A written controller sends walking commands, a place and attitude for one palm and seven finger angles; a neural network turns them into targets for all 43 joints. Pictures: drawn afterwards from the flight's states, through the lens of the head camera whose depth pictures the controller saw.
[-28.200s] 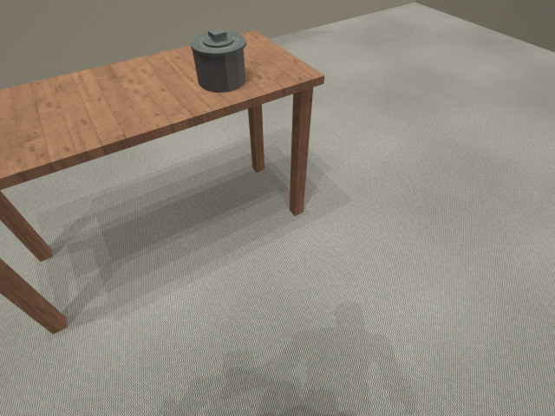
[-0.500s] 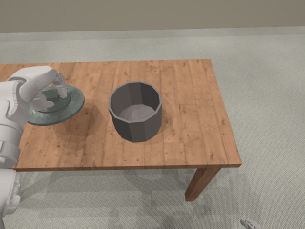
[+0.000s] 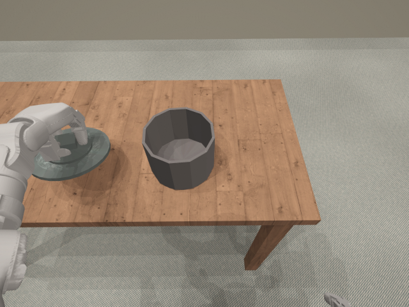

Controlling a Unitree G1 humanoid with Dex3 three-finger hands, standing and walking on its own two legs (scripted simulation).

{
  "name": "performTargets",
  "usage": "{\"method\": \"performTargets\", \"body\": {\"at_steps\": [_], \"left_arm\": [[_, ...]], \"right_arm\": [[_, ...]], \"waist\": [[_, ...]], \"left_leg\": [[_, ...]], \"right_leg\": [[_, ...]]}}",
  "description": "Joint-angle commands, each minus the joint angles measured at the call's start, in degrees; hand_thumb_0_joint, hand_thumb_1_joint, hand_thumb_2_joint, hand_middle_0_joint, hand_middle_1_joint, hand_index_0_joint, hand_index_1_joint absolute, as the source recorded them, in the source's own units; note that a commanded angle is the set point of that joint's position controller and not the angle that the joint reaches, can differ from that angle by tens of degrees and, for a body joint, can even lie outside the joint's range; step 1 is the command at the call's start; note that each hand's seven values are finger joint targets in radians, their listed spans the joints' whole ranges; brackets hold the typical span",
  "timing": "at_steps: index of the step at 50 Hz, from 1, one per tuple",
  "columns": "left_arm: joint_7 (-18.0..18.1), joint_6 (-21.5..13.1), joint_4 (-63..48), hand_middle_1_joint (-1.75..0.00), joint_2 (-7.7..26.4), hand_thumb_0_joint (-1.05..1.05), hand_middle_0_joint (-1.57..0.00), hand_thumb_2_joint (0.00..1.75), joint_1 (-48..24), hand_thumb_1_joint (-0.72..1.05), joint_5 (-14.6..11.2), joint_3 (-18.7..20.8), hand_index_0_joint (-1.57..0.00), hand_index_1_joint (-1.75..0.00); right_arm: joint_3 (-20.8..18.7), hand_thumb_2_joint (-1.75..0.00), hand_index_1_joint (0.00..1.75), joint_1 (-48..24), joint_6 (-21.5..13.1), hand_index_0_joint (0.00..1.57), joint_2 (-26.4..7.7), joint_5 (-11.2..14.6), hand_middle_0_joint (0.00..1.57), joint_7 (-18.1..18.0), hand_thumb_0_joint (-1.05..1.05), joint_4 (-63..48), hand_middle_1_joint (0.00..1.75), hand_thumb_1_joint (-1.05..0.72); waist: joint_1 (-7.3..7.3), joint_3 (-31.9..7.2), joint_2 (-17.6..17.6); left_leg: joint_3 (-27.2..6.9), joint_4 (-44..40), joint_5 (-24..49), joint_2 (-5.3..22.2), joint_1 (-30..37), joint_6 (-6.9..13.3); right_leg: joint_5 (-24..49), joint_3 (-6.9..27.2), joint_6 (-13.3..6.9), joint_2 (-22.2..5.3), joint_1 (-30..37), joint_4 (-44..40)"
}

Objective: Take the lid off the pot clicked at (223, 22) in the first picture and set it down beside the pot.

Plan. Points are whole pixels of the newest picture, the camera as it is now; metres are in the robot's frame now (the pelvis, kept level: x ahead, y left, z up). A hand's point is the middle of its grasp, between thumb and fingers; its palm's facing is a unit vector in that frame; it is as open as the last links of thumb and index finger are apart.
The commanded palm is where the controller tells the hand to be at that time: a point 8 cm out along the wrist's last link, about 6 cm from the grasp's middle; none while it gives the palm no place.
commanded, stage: lower the lid onto the table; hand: left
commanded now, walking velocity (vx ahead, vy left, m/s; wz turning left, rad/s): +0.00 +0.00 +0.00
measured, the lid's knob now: (65, 142) +0.43 +0.31 +0.05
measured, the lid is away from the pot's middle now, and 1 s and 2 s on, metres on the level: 0.24 0.24 0.25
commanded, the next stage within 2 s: open the fingers wide in 1.10 s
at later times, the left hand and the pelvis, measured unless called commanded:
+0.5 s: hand (68, 149) +0.41 +0.30 +0.05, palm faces -0.46 -0.07 -0.88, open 6.5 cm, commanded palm +0.42 +0.30 +0.11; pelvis +0.00 +0.00 +0.00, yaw -1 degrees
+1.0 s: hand (72, 155) +0.42 +0.31 +0.02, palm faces -0.49 -0.08 -0.87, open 6.4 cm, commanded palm +0.44 +0.31 +0.08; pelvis +0.00 +0.01 -0.01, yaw -2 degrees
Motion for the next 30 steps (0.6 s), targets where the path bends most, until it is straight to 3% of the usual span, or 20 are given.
{"method": "performTargets", "body": {"at_steps": [1,5,6,8,10,12,15,16,18,20,21,23,24,25,26,27,28,30], "left_arm": [[3.10,-1.39,-14.06,-0.96,18.75,0.00,-0.85,1.13,-29.85,0.54,-0.10,5.09,-0.93,-1.01],[3.98,-2.58,-13.58,-0.96,22.51,0.00,-0.85,1.13,-27.83,0.54,-0.58,8.85,-0.93,-1.01],[4.01,-2.32,-11.06,-0.96,19.83,0.00,-0.85,1.13,-27.29,0.54,-0.40,6.90,-0.93,-1.01],[4.27,-2.14,-8.03,-0.96,19.79,0.00,-0.85,1.13,-25.01,0.54,-0.41,7.27,-0.93,-1.01],[4.65,-2.88,-12.49,-0.96,21.86,0.00,-0.85,1.13,-28.79,0.54,0.12,7.99,-0.93,-1.01],[5.08,-2.82,-12.01,-0.96,19.89,0.00,-0.85,1.13,-27.31,0.54,0.58,7.14,-0.93,-1.01],[5.86,-3.14,-9.39,-0.96,22.39,0.00,-0.85,1.13,-26.84,0.54,0.47,9.10,-0.93,-1.01],[5.91,-2.71,-8.00,-0.96,19.88,0.00,-0.85,1.13,-26.72,0.54,0.68,7.04,-0.93,-1.01],[6.19,-2.37,-6.04,-0.96,19.10,0.00,-0.85,1.13,-26.88,0.54,1.06,6.14,-0.93,-1.01],[6.76,-3.06,-8.26,-0.96,22.82,0.00,-0.85,1.13,-27.92,0.54,1.56,8.86,-0.93,-1.01],[6.90,-2.96,-7.19,-0.96,21.71,0.00,-0.85,1.13,-27.66,0.54,1.75,8.12,-0.93,-1.01],[7.34,-3.19,-6.82,-0.96,23.29,0.00,-0.85,1.13,-26.47,0.54,1.68,9.88,-0.93,-1.01],[7.35,-3.21,-6.53,-0.96,21.22,0.00,-0.85,1.13,-25.86,0.54,1.61,8.33,-0.93,-1.01],[7.46,-3.42,-5.50,-0.96,22.11,0.00,-0.85,1.13,-25.04,0.54,1.62,9.25,-0.93,-1.01],[7.40,-2.79,-1.49,-0.96,19.30,0.00,-0.85,1.13,-24.15,0.54,1.80,6.63,-0.93,-1.01],[7.30,-2.54,0.01,-0.96,19.54,0.00,-0.85,1.13,-24.02,0.54,1.71,6.56,-0.93,-1.01],[7.33,-2.44,-1.20,-0.96,20.66,0.00,-0.85,1.13,-26.35,0.54,1.80,6.69,-0.93,-1.01],[7.04,-3.41,-8.45,-0.96,20.48,0.00,-0.85,1.13,-31.59,0.54,2.31,5.70,-0.93,-1.01]], "right_arm": [[-3.14,-0.90,0.30,1.30,-1.39,0.20,-8.54,0.02,0.20,-0.60,0.00,-5.32,0.30,-0.90],[-3.32,-0.90,0.30,1.75,-1.24,0.20,-9.16,-0.15,0.20,-0.78,0.00,-4.96,0.30,-0.90],[-3.21,-0.90,0.30,2.18,-1.21,0.20,-8.78,-0.11,0.20,-0.74,0.00,-4.52,0.30,-0.90],[-3.33,-0.90,0.30,2.56,-1.12,0.20,-8.99,0.13,0.20,-0.70,0.00,-4.23,0.30,-0.90],[-3.42,-0.90,0.30,2.04,-1.05,0.20,-9.51,-0.02,0.20,-0.69,0.00,-4.40,0.30,-0.90],[-3.57,-0.90,0.30,2.32,-1.07,0.20,-8.79,-0.06,0.20,-0.60,0.00,-4.50,0.30,-0.90],[-3.52,-0.90,0.30,3.10,-0.96,0.20,-9.47,-0.12,0.20,-0.68,0.00,-4.11,0.30,-0.90],[-3.43,-0.90,0.30,3.07,-1.01,0.20,-9.03,-0.10,0.20,-0.57,0.00,-4.15,0.30,-0.90],[-3.42,-0.90,0.30,3.34,-0.91,0.20,-9.14,0.11,0.20,-0.62,0.00,-3.77,0.30,-0.90],[-3.57,-0.90,0.30,3.54,-1.29,0.20,-9.57,-0.13,0.20,-0.88,0.00,-4.07,0.30,-0.90],[-3.51,-0.90,0.30,4.08,-1.32,0.20,-9.21,-0.18,0.20,-0.90,0.00,-3.91,0.30,-0.90],[-3.60,-0.90,0.30,4.12,-1.31,0.20,-9.28,-0.13,0.20,-0.94,0.00,-3.91,0.30,-0.90],[-3.50,-0.90,0.30,4.21,-1.35,0.20,-9.02,-0.17,0.20,-0.95,0.00,-4.11,0.30,-0.90],[-3.69,-0.90,0.30,4.46,-1.49,0.20,-9.37,-0.27,0.20,-0.94,0.00,-3.99,0.30,-0.90],[-3.55,-0.90,0.30,4.71,-1.37,0.20,-9.31,-0.16,0.20,-0.86,0.00,-3.35,0.30,-0.90],[-3.46,-0.90,0.30,5.07,-1.27,0.20,-9.58,-0.03,0.20,-0.86,0.00,-3.02,0.30,-0.90],[-3.47,-0.90,0.30,5.06,-1.15,0.20,-9.87,0.18,0.20,-0.87,0.00,-2.84,0.30,-0.90],[-3.77,-0.90,0.30,4.69,-1.64,0.20,-9.68,-0.02,0.20,-1.27,0.00,-3.65,0.30,-0.90]], "waist": [[-0.99,-24.88,5.26],[-0.70,-25.34,4.98],[-1.03,-23.84,4.33],[-0.78,-22.33,2.61],[-0.59,-24.62,3.84],[-0.58,-25.55,5.42],[-0.70,-24.67,3.22],[-0.93,-23.94,3.78],[-1.19,-22.47,2.76],[-0.70,-25.29,4.05],[-0.93,-25.81,3.78],[-0.58,-26.43,4.15],[-0.71,-26.54,4.08],[-0.75,-25.82,3.17],[-1.52,-22.99,2.69],[-1.39,-21.72,0.75],[-1.56,-21.62,1.14],[-1.66,-26.55,6.11]], "left_leg": [[-3.80,-0.15,26.69,2.33,19.17,0.86],[-3.95,0.38,27.48,2.28,18.70,0.68],[-3.88,0.16,26.49,2.40,18.26,0.76],[-3.45,0.23,24.35,2.34,16.34,0.98],[-3.90,0.17,25.69,2.44,17.41,0.64],[-4.08,0.74,27.19,2.48,18.96,0.57],[-3.79,0.75,26.24,2.51,17.11,0.59],[-3.72,0.57,25.53,2.48,16.65,0.58],[-3.55,0.56,22.79,2.55,15.49,0.54],[-3.68,1.09,25.03,2.41,16.82,0.58],[-3.60,1.34,25.74,2.41,16.72,0.61],[-3.57,1.60,26.43,2.47,16.67,0.57],[-3.61,1.75,27.44,2.40,16.77,0.49],[-3.57,2.02,28.39,2.56,16.32,0.47],[-3.05,2.36,25.59,2.51,14.58,0.53],[-2.87,2.07,22.00,2.43,12.58,0.64],[-2.72,1.86,20.07,2.46,12.12,0.72],[-3.47,2.42,24.96,2.60,17.22,0.46]], "right_leg": [[15.23,-0.30,-4.19,2.32,1.19,0.05],[15.83,-0.26,-4.38,2.05,1.42,0.34],[14.73,-0.54,-4.14,2.42,0.28,0.31],[14.34,-0.49,-4.19,2.36,0.11,0.37],[14.92,-0.27,-4.47,2.03,0.47,0.68],[14.37,-0.44,-4.27,2.38,-0.51,0.90],[14.76,-0.31,-4.37,2.27,-0.39,1.07],[14.06,-0.36,-4.23,2.49,-0.90,1.18],[12.46,-0.59,-4.23,2.57,-2.30,1.22],[13.82,-0.09,-4.47,2.39,-1.37,1.63],[14.42,-0.25,-4.29,2.62,-1.12,1.99],[14.87,-0.17,-4.22,2.49,-0.90,2.12],[15.19,-0.32,-4.22,2.65,-1.28,2.32],[15.51,-0.19,-4.26,2.57,-1.55,2.23],[14.13,-0.20,-4.05,2.78,-3.40,2.36],[12.90,-0.21,-4.05,2.81,-3.79,2.22],[12.36,-0.24,-4.21,2.76,-3.86,2.29],[12.92,-0.06,-4.43,2.58,-4.40,2.67]]}}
